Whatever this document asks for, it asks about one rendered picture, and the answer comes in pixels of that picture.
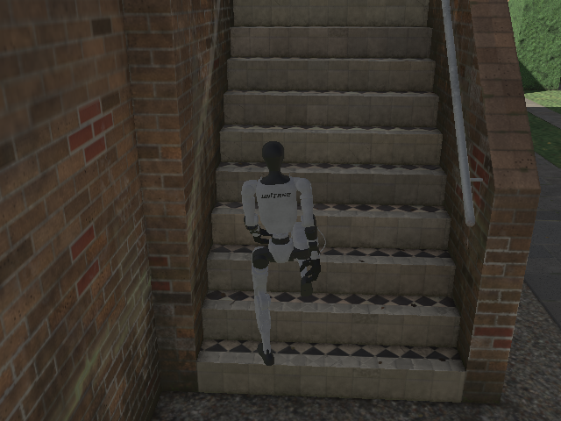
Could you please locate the left robot hand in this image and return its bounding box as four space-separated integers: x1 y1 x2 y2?
253 228 273 244

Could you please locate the robot left upper arm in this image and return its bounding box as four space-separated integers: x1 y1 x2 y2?
241 180 259 226

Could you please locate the right robot forearm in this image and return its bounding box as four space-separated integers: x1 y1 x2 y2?
304 214 320 260

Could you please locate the right robot hand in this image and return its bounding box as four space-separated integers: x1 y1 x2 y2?
300 257 321 283

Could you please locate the left robot forearm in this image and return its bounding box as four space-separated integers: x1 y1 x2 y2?
244 217 260 237

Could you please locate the robot right upper arm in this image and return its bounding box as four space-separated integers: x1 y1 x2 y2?
294 177 314 227

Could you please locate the right robot thigh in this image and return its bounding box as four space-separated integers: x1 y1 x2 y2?
291 222 310 260

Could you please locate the robot right foot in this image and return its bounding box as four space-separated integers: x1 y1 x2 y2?
301 276 313 296

